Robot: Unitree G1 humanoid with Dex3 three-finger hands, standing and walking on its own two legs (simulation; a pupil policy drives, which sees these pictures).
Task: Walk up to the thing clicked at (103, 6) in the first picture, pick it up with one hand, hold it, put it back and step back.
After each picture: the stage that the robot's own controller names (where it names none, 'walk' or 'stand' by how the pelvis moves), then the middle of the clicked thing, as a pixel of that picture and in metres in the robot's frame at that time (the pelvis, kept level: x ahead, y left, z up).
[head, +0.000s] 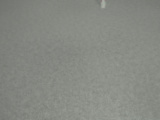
stand; out of the picture +2.33 -0.30 -0.66
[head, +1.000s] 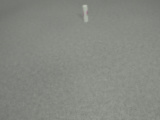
walk; (85, 13) +2.20 +0.10 -0.63
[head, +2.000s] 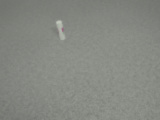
walk; (60, 30) +1.55 +0.37 -0.65
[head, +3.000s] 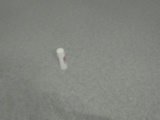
walk; (62, 59) +1.04 +0.30 -0.65
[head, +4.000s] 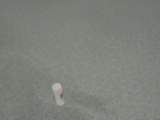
walk; (58, 95) +0.64 +0.23 -0.62
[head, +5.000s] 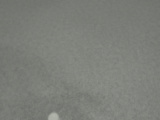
stand; out of the picture +0.40 +0.22 -0.62
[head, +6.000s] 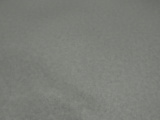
stand; out of the picture +0.36 +0.22 -0.65
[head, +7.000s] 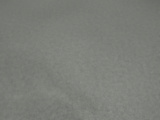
stand; out of the picture +0.38 +0.21 -0.66
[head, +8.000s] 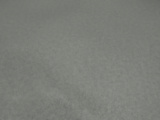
stand; out of the picture +0.38 +0.22 -0.66
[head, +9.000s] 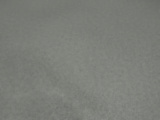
stand; out of the picture +0.37 +0.22 -0.66
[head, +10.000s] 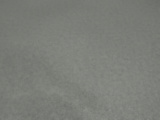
go down; out of the picture +0.36 +0.22 -0.66
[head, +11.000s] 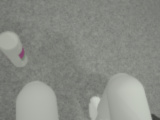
go down; (15, 52) +0.47 +0.23 -0.25
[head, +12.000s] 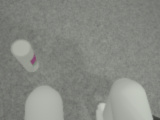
approach; (27, 58) +0.46 +0.22 -0.26
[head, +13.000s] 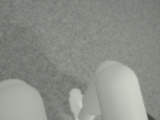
close in; out of the picture +0.46 +0.26 -0.17
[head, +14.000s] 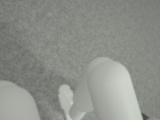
close; out of the picture +0.46 +0.27 -0.16
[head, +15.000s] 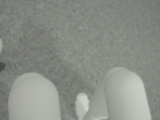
lift; out of the picture +0.37 +0.27 -0.13
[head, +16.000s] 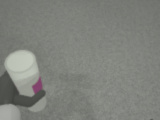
lift; (30, 86) +0.32 +0.18 +0.04
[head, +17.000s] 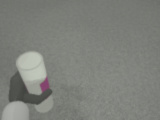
hold; (38, 86) +0.33 +0.17 +0.05
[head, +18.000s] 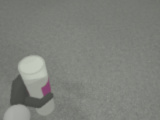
hold; (39, 89) +0.32 +0.17 +0.03
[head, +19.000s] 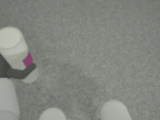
crouch; (21, 60) +0.42 +0.20 -0.03
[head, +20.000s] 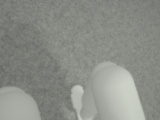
lower; out of the picture +0.50 +0.26 -0.13
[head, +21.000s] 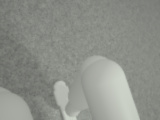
lower; out of the picture +0.48 +0.28 -0.17
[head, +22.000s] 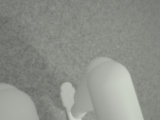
lower; out of the picture +0.46 +0.27 -0.17
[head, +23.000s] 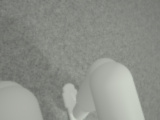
lower; out of the picture +0.45 +0.27 -0.17
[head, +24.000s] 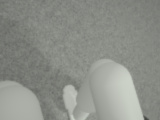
rest; out of the picture +0.44 +0.26 -0.17
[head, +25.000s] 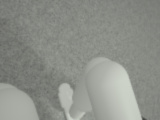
open; out of the picture +0.46 +0.25 -0.17
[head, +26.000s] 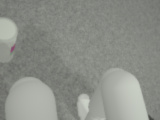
stand; (3, 44) +0.46 +0.22 -0.19
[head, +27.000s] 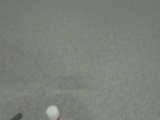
stand; (54, 117) +0.40 +0.19 -0.56
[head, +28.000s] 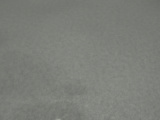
stand; out of the picture +0.39 +0.18 -0.60
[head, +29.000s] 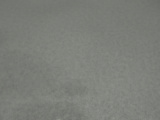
stand; out of the picture +0.39 +0.18 -0.60
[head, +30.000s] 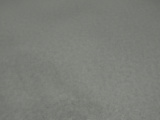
stand; out of the picture +0.41 +0.18 -0.65
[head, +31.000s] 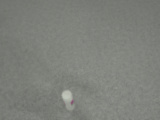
walk; (68, 101) +0.49 +0.15 -0.63
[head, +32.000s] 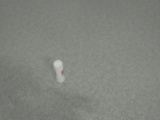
walk; (59, 72) +0.75 +0.20 -0.63
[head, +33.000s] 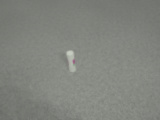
stand; (71, 61) +1.05 +0.23 -0.64
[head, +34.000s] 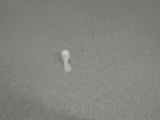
stand; (66, 61) +1.04 +0.20 -0.65
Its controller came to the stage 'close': yes
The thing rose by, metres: 0.69
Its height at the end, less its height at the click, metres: +0.00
